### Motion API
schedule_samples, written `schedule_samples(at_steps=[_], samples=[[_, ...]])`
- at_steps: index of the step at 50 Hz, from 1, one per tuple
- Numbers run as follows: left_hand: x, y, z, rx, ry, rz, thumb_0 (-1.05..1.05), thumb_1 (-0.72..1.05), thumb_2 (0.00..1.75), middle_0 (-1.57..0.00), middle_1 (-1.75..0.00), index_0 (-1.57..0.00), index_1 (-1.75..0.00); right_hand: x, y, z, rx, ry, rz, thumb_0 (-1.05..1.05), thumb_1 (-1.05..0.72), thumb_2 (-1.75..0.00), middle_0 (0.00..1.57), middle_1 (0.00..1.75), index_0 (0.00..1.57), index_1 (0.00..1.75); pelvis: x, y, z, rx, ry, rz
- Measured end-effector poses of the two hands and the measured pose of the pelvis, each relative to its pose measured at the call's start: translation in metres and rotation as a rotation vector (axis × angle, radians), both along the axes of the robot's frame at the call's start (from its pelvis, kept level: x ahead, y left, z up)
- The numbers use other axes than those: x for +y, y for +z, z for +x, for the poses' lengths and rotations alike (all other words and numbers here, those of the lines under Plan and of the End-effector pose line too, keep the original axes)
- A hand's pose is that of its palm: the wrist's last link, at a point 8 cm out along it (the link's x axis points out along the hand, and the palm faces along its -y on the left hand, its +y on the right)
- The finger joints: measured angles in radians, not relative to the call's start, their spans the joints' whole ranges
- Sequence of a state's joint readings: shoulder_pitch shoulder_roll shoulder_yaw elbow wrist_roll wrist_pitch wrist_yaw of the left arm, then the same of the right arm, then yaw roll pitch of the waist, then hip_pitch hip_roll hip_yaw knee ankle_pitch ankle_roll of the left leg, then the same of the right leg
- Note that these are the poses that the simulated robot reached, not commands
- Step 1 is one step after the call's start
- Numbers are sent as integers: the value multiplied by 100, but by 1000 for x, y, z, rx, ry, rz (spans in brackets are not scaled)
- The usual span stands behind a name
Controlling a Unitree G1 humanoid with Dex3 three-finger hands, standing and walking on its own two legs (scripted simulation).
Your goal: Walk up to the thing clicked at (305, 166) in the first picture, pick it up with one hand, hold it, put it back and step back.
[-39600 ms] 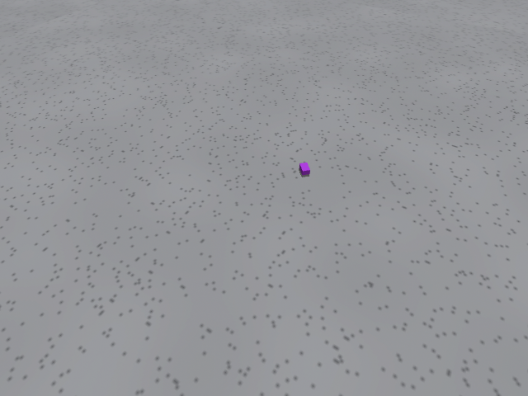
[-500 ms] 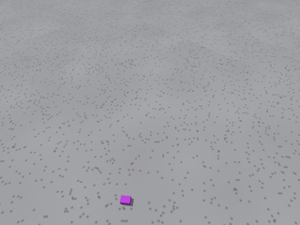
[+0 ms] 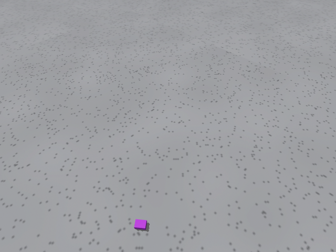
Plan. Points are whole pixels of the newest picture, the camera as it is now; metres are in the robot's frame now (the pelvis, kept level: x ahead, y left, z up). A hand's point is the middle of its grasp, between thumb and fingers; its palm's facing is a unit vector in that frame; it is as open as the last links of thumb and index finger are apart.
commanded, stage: stand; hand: left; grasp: from above
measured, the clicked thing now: (140, 224) +0.40 +0.20 -0.77
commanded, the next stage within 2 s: step back in 0.76 s
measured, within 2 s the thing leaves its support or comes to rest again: neither
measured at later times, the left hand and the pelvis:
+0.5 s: hand out of the picture +0.07 +0.24 -0.16, palm faces +0.01 -0.94 -0.34, open 7.4 cm; pelvis +0.00 -0.01 +0.00, yaw +0 degrees
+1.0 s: hand out of the picture +0.08 +0.28 -0.17, palm faces -0.01 -0.92 -0.38, open 7.4 cm; pelvis -0.03 +0.02 -0.02, yaw +1 degrees
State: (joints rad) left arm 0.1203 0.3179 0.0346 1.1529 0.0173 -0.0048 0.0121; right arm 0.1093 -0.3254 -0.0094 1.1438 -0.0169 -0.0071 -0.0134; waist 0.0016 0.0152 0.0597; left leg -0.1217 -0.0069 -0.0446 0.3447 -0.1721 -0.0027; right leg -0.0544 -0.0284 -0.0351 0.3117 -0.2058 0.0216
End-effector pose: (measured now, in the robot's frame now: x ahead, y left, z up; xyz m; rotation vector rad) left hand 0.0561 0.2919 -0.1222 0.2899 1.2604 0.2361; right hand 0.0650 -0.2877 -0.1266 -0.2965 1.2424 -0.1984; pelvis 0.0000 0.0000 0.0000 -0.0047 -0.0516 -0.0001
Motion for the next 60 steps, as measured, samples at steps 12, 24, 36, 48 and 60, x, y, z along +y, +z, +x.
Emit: schedule_samples(at_steps=[12,24,36,48,60], samples=[[-4,1,4,-8,-6,1,1,90,90,-20,-30,-20,-30,-6,0,2,-2,4,-2,1,-90,-90,20,30,21,30,-4,0,2,1,-1,1],[-6,2,10,-25,-19,-1,1,90,90,-20,-30,-20,-30,-10,2,1,0,1,-5,1,-90,-90,20,30,21,30,-7,0,2,3,0,0],[-5,2,8,-20,-20,0,1,90,90,-20,-30,-20,-30,-12,2,-3,8,4,-5,1,-90,-90,20,30,21,30,-8,0,2,5,1,1],[24,-5,12,-50,-30,37,1,90,90,-20,-30,-20,-30,-20,0,-9,-1,-9,-53,0,-90,-90,20,30,21,30,8,-14,-27,14,9,-2],[53,-17,22,-120,-91,39,1,91,90,-20,-30,-20,-30,10,6,-63,30,-2,-102,1,-90,-90,21,30,21,30,36,-20,-63,32,-3,-10]])
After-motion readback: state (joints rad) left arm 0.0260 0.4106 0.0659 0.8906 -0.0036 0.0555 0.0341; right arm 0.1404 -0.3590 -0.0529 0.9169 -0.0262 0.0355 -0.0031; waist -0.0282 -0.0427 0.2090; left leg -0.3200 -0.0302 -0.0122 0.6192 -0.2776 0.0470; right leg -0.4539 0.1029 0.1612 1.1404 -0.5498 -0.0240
